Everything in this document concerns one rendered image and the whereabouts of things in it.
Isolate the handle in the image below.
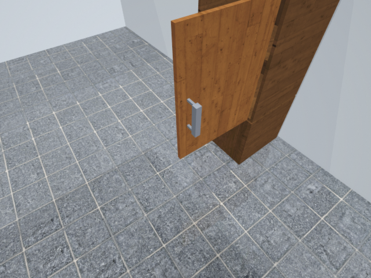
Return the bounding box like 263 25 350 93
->
187 98 202 137

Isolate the cupboard door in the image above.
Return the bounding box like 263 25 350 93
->
171 0 281 159

